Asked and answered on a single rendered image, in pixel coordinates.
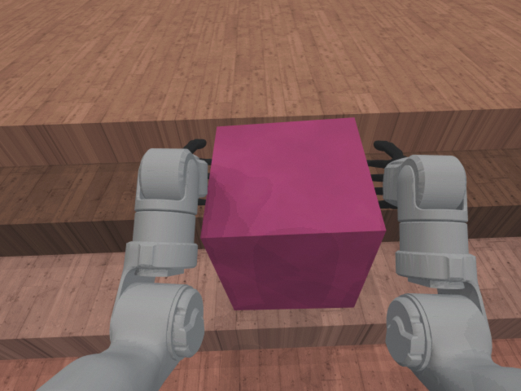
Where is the left robot hand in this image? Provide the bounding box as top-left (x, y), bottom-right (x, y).
top-left (183, 139), bottom-right (212, 205)

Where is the carton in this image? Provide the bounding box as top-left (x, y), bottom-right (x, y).
top-left (200, 117), bottom-right (386, 310)

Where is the robot right forearm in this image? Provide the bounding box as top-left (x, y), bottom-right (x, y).
top-left (383, 155), bottom-right (493, 354)

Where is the robot left forearm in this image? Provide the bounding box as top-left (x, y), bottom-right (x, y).
top-left (109, 148), bottom-right (208, 340)

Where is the robot left upper arm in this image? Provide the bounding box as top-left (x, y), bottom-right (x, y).
top-left (36, 282), bottom-right (204, 391)

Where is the robot right upper arm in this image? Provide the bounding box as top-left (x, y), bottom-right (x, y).
top-left (385, 293), bottom-right (521, 391)

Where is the right robot hand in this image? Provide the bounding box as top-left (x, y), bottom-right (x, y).
top-left (366, 141), bottom-right (407, 209)

